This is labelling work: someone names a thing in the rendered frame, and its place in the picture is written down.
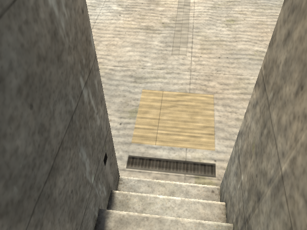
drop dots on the stairs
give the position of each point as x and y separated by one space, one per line
149 204

